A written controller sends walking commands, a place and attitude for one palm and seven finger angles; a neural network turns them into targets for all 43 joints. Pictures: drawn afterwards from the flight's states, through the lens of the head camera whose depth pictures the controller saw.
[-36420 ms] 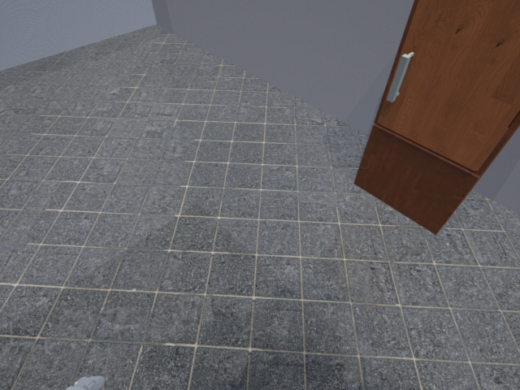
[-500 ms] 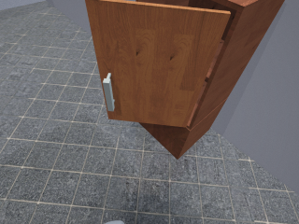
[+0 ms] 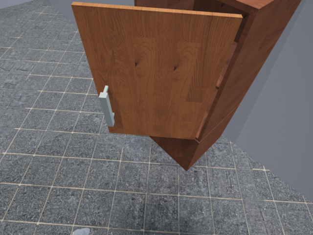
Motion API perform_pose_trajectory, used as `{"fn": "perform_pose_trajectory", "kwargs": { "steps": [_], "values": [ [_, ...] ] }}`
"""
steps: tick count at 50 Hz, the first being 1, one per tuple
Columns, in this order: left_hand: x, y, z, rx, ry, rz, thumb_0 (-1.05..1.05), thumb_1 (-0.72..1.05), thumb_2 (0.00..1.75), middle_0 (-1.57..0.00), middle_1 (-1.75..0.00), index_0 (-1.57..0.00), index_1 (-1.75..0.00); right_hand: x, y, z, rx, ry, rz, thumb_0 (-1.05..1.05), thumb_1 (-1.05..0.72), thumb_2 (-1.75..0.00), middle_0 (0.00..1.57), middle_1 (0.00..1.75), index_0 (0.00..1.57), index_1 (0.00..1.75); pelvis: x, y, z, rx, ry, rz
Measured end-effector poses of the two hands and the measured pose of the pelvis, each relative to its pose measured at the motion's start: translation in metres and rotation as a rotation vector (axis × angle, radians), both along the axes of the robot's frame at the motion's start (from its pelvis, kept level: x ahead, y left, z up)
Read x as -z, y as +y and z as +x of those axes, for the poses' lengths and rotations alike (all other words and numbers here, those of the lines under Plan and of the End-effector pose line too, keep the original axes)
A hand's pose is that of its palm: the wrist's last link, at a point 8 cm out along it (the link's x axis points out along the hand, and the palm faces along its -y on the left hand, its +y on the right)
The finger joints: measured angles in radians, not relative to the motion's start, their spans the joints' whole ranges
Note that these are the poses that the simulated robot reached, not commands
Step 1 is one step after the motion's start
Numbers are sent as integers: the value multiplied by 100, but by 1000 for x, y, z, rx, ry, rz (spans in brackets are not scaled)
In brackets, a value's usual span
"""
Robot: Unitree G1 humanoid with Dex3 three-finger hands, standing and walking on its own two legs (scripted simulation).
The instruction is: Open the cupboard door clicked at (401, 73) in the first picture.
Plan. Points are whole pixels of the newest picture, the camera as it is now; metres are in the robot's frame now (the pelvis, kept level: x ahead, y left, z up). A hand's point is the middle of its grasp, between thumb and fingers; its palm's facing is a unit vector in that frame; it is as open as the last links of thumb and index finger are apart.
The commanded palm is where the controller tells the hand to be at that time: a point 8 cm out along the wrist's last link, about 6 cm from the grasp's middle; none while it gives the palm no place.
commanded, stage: come to a stop and stand still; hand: left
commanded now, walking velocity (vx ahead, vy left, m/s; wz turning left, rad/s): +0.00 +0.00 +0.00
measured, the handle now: (108, 106) +0.56 +0.21 -0.10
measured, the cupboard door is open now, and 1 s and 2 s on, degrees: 42 42 42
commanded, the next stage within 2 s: look again from close up in 0.82 s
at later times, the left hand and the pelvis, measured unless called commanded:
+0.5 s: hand out of the picture +0.00 +0.17 -0.16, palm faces -0.02 -0.96 -0.27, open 7.4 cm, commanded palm none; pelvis -0.03 -0.02 +0.00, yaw -1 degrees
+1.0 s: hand out of the picture +0.01 +0.16 -0.16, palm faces -0.05 -0.97 -0.23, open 7.4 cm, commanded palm none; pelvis -0.02 -0.03 +0.01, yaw -2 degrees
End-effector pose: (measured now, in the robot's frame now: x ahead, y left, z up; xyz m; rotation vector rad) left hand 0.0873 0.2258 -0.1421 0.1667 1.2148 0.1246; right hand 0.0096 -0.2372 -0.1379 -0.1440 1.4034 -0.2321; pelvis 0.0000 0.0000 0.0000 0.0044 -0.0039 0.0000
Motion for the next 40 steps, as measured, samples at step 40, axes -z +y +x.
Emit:
{"fn": "perform_pose_trajectory", "kwargs": {
  "steps": [40],
  "values": [
    [-16,-22,-88,28,94,44,1,90,90,-21,-30,-20,-30,0,-23,-25,-63,-74,53,0,-91,-90,20,30,20,30,-8,-29,-28,21,-8,14]
  ]
}}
